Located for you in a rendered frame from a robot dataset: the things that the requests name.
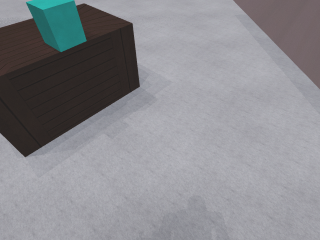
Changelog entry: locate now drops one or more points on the carton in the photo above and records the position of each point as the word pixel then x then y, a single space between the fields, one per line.
pixel 58 22

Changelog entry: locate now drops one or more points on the pedestal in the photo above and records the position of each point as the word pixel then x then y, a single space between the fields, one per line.
pixel 44 92

